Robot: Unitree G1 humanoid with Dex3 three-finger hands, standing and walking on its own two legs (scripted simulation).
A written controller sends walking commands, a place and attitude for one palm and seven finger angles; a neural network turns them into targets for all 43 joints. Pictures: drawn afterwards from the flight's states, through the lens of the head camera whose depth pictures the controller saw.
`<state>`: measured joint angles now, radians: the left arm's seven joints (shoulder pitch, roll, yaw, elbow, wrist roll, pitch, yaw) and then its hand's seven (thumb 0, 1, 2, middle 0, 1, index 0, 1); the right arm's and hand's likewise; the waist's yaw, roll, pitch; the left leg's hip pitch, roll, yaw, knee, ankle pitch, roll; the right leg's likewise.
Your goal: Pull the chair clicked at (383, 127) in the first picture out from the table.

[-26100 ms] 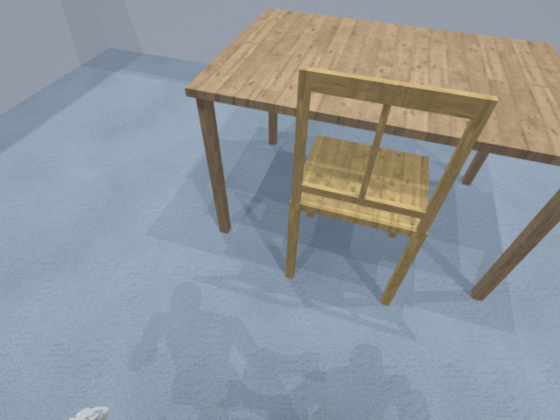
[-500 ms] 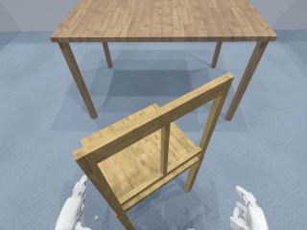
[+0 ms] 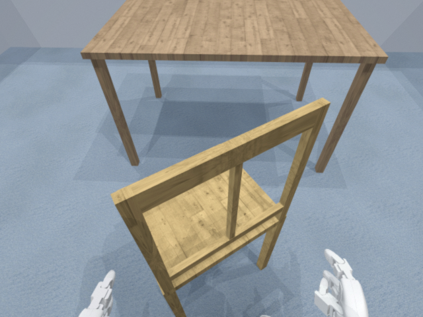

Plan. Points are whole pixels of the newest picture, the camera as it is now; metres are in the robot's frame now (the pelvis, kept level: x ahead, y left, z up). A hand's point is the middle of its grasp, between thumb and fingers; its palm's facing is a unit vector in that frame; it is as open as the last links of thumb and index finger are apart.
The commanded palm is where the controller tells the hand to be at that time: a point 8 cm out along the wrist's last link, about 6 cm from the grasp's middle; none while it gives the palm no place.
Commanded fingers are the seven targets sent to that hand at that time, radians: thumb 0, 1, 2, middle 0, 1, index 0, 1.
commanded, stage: draw the hand back to the body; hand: left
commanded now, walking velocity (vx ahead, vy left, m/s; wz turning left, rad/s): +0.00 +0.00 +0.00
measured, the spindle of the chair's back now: (232, 205) +0.36 -0.03 -0.02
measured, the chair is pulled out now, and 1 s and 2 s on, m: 0.59 0.59 0.59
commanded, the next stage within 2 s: step back with the hand held close in 1.68 s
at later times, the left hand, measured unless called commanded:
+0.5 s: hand (100, 307) +0.14 +0.17 +0.07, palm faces -0.02 -1.00 -0.09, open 17.5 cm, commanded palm +0.09 +0.24 +0.09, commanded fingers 0.00 -0.51 0.22 -0.00 -0.01 -0.00 -0.01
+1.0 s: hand (39, 249) +0.19 +0.24 +0.15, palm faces +0.36 -0.84 -0.42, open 13.7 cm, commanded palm +0.14 +0.28 +0.18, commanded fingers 0.00 0.39 0.65 -0.13 -0.19 -0.13 -0.19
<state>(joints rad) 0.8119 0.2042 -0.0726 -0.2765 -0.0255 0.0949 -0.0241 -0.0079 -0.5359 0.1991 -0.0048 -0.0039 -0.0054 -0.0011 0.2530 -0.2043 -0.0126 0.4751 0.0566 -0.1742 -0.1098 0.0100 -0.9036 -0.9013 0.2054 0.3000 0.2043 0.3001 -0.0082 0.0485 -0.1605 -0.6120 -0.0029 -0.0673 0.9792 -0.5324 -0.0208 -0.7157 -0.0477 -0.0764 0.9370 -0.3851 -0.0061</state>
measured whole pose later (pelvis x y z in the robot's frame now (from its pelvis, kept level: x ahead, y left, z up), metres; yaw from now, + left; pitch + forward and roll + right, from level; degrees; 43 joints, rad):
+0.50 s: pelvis -0.01 +0.00 -0.02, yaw -1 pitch +10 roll -1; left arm 0.75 0.25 0.13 -0.36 -0.28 -0.27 -0.22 -0.01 -0.54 0.20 0.00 0.00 0.00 0.00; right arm 0.22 -0.18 -0.01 0.53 0.10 -0.22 -0.08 0.01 -0.90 -0.90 0.20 0.30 0.20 0.30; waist 0.01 0.05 -0.14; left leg -0.69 0.01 -0.07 1.10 -0.58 -0.03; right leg -0.79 -0.03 -0.08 1.04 -0.41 -0.01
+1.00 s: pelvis +0.03 +0.00 +0.04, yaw -1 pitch -2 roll -1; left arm 0.67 0.31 0.19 -0.45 -0.04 -0.03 0.17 0.00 0.05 0.49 -0.09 -0.13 -0.09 -0.13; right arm 0.22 -0.20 0.02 0.59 0.04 -0.18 -0.12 0.01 -0.90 -0.90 0.20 0.30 0.20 0.30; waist 0.05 0.07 -0.03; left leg -0.16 0.01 -0.05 0.61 -0.41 -0.01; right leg -0.28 -0.03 -0.07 0.60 -0.29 0.00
